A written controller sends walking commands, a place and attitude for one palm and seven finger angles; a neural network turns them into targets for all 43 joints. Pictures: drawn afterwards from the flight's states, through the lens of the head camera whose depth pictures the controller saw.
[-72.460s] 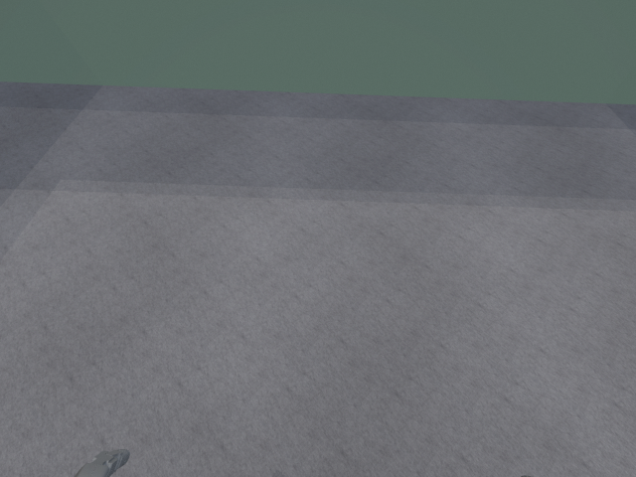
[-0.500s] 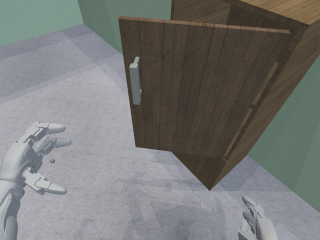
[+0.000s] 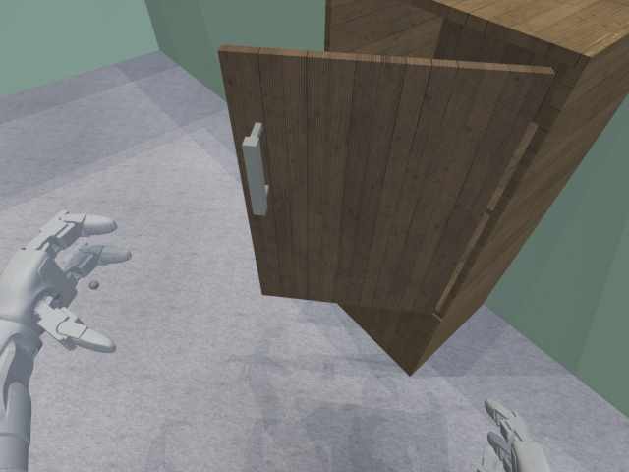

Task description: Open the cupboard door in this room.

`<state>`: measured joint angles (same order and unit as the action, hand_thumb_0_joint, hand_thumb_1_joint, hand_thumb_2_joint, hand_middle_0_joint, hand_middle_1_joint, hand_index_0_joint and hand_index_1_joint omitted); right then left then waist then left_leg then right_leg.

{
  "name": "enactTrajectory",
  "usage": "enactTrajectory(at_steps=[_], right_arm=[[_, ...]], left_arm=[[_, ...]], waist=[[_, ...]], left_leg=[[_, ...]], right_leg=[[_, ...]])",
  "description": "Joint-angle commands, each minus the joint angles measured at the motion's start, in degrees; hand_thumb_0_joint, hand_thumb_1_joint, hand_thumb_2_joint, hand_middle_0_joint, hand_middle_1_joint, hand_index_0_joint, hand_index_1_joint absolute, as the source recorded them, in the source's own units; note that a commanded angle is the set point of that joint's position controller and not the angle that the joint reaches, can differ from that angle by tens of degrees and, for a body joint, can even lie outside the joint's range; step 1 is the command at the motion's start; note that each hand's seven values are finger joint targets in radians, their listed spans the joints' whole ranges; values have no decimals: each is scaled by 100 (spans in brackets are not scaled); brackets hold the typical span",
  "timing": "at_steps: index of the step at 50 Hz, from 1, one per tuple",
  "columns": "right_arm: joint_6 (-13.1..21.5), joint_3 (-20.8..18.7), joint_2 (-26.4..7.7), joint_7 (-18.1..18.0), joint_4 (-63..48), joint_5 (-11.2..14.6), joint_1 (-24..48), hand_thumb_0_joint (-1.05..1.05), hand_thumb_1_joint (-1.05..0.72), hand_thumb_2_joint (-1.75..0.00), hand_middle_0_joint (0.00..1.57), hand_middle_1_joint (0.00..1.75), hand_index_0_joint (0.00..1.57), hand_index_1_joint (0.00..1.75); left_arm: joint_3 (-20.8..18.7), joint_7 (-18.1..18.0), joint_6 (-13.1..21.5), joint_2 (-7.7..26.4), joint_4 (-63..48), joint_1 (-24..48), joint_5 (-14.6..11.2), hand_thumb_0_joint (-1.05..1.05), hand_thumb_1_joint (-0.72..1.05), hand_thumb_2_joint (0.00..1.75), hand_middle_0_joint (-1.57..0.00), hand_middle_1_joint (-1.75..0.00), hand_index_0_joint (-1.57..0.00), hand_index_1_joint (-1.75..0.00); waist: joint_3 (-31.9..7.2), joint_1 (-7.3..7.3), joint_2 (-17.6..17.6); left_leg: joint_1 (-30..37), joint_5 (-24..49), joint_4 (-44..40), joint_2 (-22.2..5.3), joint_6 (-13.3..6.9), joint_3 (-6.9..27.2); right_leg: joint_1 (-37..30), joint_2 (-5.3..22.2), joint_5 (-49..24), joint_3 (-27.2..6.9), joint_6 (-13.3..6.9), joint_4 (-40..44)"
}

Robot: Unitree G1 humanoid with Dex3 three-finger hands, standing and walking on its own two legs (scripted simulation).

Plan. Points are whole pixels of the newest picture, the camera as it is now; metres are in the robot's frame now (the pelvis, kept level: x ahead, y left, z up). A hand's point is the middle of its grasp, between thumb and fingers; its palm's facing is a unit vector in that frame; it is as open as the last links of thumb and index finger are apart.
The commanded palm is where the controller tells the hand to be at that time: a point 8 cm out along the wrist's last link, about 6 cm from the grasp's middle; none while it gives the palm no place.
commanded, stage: raise the hand with hooked fingers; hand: left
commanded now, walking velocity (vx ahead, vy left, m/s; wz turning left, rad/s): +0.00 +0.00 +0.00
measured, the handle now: (258, 170) +0.52 +0.12 +0.09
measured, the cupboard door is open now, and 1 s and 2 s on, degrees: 43 43 43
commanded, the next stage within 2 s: move the hooked fingers beside the handle in 0.28 s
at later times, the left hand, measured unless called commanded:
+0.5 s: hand (113, 287) +0.29 +0.25 +0.10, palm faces +0.00 -1.00 -0.03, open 14.0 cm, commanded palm +0.27 +0.30 +0.11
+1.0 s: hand (164, 248) +0.36 +0.22 +0.09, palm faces -0.04 -1.00 -0.02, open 14.0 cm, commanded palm +0.34 +0.27 +0.10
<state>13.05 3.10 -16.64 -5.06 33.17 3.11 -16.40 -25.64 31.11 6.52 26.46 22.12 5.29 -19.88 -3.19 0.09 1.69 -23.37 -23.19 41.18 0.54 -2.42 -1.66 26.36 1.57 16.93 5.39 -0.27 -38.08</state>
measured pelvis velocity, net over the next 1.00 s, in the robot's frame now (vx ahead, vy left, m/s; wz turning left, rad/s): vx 0.00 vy -0.02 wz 0.00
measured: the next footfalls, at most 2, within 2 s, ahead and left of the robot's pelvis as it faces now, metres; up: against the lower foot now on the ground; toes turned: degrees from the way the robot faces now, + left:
none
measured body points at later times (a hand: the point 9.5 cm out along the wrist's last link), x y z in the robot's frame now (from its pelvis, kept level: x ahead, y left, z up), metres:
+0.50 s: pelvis +0.00 -0.02 +0.00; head +0.02 -0.02 +0.45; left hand +0.29 +0.31 +0.10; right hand +0.16 -0.26 -0.08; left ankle -0.02 +0.09 -0.72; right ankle +0.02 -0.12 -0.72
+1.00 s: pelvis +0.00 -0.02 +0.00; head +0.04 -0.02 +0.45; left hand +0.35 +0.27 +0.10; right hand +0.11 -0.28 -0.10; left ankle -0.02 +0.09 -0.72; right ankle +0.02 -0.12 -0.72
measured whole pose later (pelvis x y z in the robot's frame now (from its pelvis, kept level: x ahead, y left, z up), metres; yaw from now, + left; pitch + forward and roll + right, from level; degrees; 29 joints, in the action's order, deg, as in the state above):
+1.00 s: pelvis +0.00 -0.02 +0.00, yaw +0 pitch +7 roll +0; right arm 9.0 2.7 -16.6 -5.7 35.8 3.4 -18.0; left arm -20.9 25.5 10.6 23.8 35.7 19.1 -15.6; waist -2.8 -1.8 1.6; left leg -24.9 -22.4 40.2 0.0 -1.3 -1.7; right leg 28.7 1.0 16.9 5.3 -1.5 -38.6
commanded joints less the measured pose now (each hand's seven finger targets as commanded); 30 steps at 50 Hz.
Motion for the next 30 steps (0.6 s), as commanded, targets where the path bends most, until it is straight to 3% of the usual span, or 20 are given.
enactTrajectory(at_steps=[1,2,3,7,11,16,17,19,20,21,23,26,27,30], right_arm=[[287,-361,-775,-85,-863,12,297,0,-90,-90,20,30,20,30],[280,-361,-786,-88,-825,-2,300,0,-90,-90,20,30,20,30],[272,-352,-761,-99,-830,4,288,0,-90,-90,20,30,20,30],[281,-338,-751,-140,-779,3,302,0,-90,-90,20,30,20,30],[279,-341,-732,-177,-765,39,331,0,-90,-90,20,30,20,30],[261,-331,-753,-183,-794,51,374,0,-90,-90,20,30,20,30],[255,-328,-769,-176,-770,50,363,0,-90,-90,20,30,20,30],[246,-329,-747,-177,-808,58,388,0,-90,-90,20,30,20,30],[252,-325,-742,-189,-800,63,407,0,-90,-90,20,30,20,30],[250,-326,-740,-209,-777,61,382,0,-90,-90,20,30,20,30],[246,-316,-731,-229,-717,55,344,0,-90,-90,20,30,20,30],[248,-319,-727,-274,-652,52,275,0,-90,-90,20,30,20,30],[227,-324,-764,-281,-588,52,232,0,-90,-90,20,30,20,30],[193,-325,-752,-273,-582,58,210,0,-90,-90,20,30,20,30]], left_arm=[[-571,-40,452,1543,-1199,1271,-172,0,-50,30,-30,-120,-30,-120],[-632,-63,507,1675,-1284,1385,-163,0,-50,30,-30,-120,-30,-120],[-624,-73,549,1659,-1356,1440,-139,0,-50,30,-30,-120,-30,-120],[-560,-98,626,1635,-1332,1461,-108,0,-50,30,-30,-120,-30,-120],[-435,-18,569,1436,-1102,1356,-149,0,-50,30,-30,-120,-30,-120],[-499,39,457,1472,-821,1278,-187,0,-50,30,-30,-120,-30,-120],[-511,44,454,1512,-746,1283,-198,0,-50,30,-30,-120,-30,-120],[-507,45,487,1484,-788,1335,-205,0,-50,30,-30,-120,-30,-120],[-338,42,513,1374,-879,1561,-179,0,-50,30,-30,-120,-30,-120],[-276,12,548,1360,-934,1851,-166,0,-50,30,-30,-120,-30,-120],[-229,-26,630,1446,-1005,2245,-125,0,-50,30,-30,-120,-30,-120],[-54,-116,664,1309,-778,2494,-35,0,-50,30,-30,-120,-30,-120],[-96,-145,671,1461,-676,2636,13,0,-50,30,-30,-120,-30,-120],[-96,-217,641,1399,-360,2623,63,0,-50,30,-30,-120,-30,-120]], waist=[[-1290,81,355],[-1261,77,262],[-1402,74,431],[-1247,42,473],[-1149,-5,477],[-1045,26,156],[-953,26,-56],[-1081,37,33],[-1084,-12,233],[-1118,-67,215],[-1178,-112,399],[-1211,-177,311],[-1147,-196,214],[-1248,-148,188]], left_leg=[[397,2117,-685,-79,221,448],[370,2071,-662,-71,199,424],[424,2067,-686,-57,184,407],[394,1928,-679,-59,164,392],[359,1754,-715,-38,139,371],[146,1536,-721,-16,117,341],[73,1509,-701,-18,109,340],[79,1510,-707,-1,103,317],[135,1475,-693,1,102,291],[177,1443,-697,-9,108,319],[245,1442,-668,-8,99,304],[270,1310,-670,-13,101,331],[218,1286,-652,-38,106,332],[174,1352,-697,-20,114,337]], right_leg=[[-784,-157,-1242,-159,-159,285],[-870,-160,-1271,-196,-176,315],[-926,-158,-1270,-210,-171,314],[-911,-155,-1200,-236,-179,355],[-846,-139,-1134,-232,-148,415],[-894,-123,-1026,-268,-124,462],[-946,-126,-998,-298,-133,486],[-1005,-113,-1024,-320,-119,466],[-908,-109,-1000,-332,-117,465],[-849,-114,-957,-303,-110,448],[-876,-117,-944,-376,-120,470],[-708,-112,-802,-336,-108,459],[-724,-115,-758,-359,-123,466],[-776,-89,-857,-329,-118,427]])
